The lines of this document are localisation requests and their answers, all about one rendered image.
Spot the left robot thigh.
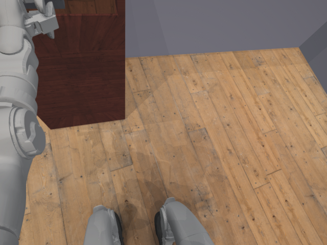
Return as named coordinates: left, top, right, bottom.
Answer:
left=83, top=208, right=118, bottom=245

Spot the left robot upper arm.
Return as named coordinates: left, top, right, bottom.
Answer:
left=0, top=107, right=46, bottom=245

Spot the left robot hand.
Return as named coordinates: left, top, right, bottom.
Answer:
left=0, top=0, right=59, bottom=39

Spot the right robot shin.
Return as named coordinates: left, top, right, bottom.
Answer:
left=160, top=197, right=175, bottom=245

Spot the cabinet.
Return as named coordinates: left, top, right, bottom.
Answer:
left=32, top=0, right=125, bottom=129

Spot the left robot forearm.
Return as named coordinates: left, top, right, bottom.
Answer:
left=0, top=26, right=39, bottom=117

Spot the drawer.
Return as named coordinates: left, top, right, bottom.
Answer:
left=26, top=0, right=116, bottom=14

